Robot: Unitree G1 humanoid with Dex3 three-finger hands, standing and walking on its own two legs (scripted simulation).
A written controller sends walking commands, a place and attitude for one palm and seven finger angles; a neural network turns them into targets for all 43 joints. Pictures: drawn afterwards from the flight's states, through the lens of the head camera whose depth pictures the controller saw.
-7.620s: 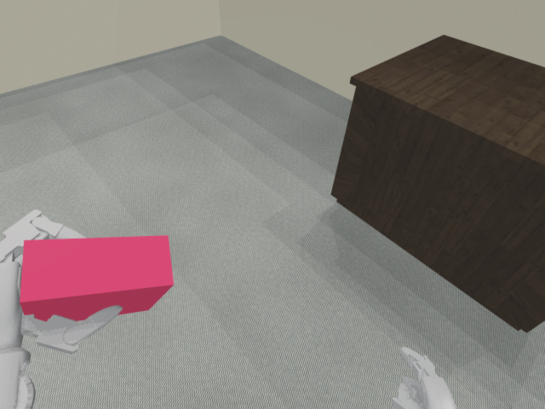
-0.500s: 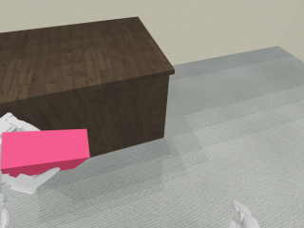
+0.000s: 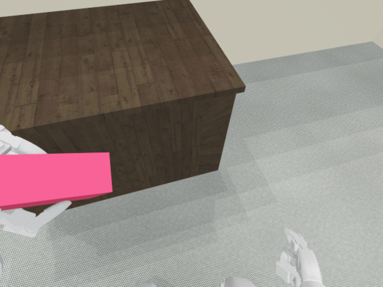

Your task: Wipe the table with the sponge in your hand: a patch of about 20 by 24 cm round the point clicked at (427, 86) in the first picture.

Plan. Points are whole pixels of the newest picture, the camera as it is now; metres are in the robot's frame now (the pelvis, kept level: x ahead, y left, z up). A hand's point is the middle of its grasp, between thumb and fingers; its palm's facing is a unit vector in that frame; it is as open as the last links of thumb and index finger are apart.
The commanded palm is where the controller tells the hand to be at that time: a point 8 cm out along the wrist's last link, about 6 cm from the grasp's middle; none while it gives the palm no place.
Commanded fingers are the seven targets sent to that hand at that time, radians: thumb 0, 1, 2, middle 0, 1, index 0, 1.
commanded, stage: take the last steps up to it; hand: left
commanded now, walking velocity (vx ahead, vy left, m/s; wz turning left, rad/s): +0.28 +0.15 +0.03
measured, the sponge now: (68, 180) +0.25 +0.20 +0.15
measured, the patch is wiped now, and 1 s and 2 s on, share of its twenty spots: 0.00 0.00 0.00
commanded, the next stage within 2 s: come to a stop and stand still in 0.70 s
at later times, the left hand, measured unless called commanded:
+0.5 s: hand (25, 129) +0.32 +0.29 +0.18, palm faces +0.37 -0.80 -0.47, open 10.0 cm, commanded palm +0.26 +0.34 +0.19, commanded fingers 0.00 0.10 1.30 -1.20 -1.60 -1.20 -1.60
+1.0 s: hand (13, 109) +0.36 +0.33 +0.17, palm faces +0.42 -0.79 -0.44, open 10.0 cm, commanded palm +0.30 +0.37 +0.19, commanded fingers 0.00 0.10 1.30 -1.20 -1.60 -1.20 -1.60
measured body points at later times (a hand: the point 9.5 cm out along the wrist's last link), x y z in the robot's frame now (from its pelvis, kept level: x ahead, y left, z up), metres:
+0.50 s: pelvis +0.11 +0.06 +0.00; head +0.15 +0.07 +0.44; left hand +0.29 +0.33 +0.20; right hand +0.27 -0.21 -0.09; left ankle +0.18 +0.19 -0.73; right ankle +0.07 -0.08 -0.73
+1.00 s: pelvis +0.15 +0.09 +0.01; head +0.18 +0.07 +0.46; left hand +0.33 +0.37 +0.20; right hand +0.32 -0.14 -0.10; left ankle +0.16 +0.22 -0.69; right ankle +0.16 +0.00 -0.73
